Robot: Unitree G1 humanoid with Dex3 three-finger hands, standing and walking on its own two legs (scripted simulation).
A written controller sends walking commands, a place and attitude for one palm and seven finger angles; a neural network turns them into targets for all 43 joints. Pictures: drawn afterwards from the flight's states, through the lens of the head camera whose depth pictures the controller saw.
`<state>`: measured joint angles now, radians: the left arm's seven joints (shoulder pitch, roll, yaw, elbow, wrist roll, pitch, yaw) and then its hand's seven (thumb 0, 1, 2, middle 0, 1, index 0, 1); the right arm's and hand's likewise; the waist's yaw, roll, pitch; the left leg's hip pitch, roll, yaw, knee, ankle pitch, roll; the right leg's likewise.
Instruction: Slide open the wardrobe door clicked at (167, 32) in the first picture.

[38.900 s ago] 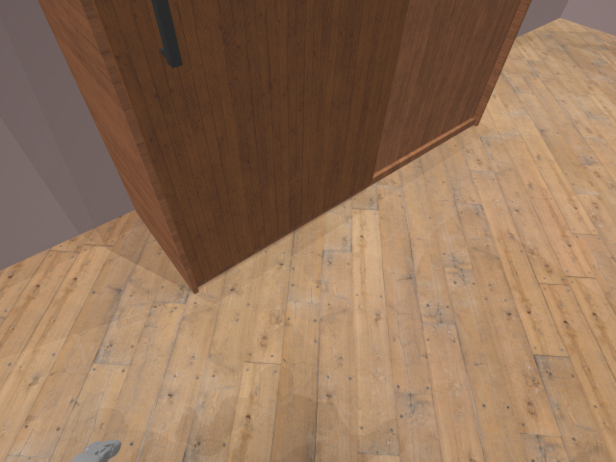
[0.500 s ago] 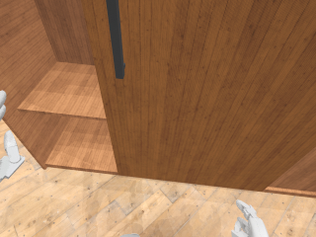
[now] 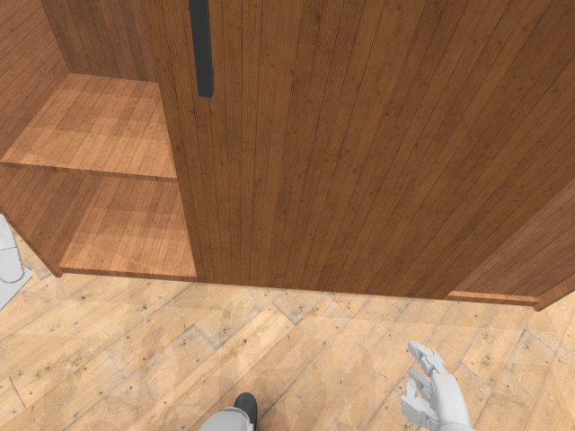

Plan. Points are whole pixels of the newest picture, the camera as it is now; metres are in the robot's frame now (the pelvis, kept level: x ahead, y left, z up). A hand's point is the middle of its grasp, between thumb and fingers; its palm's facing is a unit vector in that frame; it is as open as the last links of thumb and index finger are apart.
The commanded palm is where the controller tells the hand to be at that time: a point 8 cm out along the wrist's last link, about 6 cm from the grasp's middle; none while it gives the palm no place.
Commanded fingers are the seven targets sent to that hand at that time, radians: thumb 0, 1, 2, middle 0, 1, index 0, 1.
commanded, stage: stop stepping back and stand still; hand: left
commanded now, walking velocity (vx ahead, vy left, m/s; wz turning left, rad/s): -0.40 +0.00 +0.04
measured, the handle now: (203, 15) +0.62 +0.25 +0.23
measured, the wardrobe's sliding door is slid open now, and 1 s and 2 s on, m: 0.50 0.50 0.50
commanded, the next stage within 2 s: let the arm hang, fingers relaxed in 1.34 s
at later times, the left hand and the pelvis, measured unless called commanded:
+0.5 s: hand out of the picture +0.13 +0.35 +0.15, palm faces +0.58 -0.78 -0.25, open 7.4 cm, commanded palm +0.05 +0.35 +0.19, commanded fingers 0.00 0.90 0.90 -0.20 -0.30 -0.20 -0.30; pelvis -0.08 +0.05 +0.00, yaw +1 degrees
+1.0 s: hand out of the picture +0.16 +0.31 +0.13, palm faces +0.49 -0.81 -0.34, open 7.4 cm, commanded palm +0.10 +0.34 +0.19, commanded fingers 0.00 0.90 0.90 -0.20 -0.30 -0.20 -0.30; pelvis -0.04 +0.04 +0.00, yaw +1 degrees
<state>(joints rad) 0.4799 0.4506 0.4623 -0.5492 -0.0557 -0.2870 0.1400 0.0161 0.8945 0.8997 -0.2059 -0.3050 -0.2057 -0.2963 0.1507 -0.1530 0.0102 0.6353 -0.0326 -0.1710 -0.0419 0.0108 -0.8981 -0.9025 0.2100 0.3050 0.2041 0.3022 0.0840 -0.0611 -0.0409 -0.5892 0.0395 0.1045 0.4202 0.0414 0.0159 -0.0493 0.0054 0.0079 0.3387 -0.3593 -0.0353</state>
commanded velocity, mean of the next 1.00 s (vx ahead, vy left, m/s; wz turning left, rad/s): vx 0.14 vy -0.04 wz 0.00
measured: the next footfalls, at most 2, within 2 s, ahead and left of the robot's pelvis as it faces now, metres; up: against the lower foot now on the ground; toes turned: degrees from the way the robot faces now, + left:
left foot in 0.46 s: +0.00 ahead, +0.15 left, +0.00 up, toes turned +3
right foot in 0.80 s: -0.01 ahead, -0.08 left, +0.00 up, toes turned -2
